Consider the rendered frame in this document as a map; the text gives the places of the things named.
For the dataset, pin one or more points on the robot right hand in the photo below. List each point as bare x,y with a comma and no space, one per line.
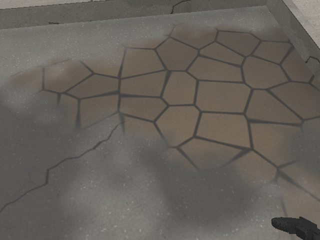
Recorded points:
302,227

